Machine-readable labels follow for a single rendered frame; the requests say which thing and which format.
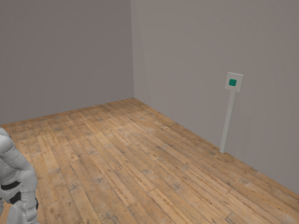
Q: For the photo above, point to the robot left upper arm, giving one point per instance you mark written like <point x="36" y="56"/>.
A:
<point x="13" y="158"/>

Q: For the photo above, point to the button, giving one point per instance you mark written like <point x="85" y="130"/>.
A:
<point x="232" y="82"/>

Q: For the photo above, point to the left robot forearm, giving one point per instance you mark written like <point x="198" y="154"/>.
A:
<point x="28" y="197"/>

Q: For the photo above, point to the panel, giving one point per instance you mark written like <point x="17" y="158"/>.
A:
<point x="231" y="106"/>

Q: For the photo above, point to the robot torso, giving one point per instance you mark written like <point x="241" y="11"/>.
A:
<point x="9" y="187"/>

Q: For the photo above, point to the left robot thigh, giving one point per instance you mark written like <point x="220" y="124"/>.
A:
<point x="15" y="213"/>

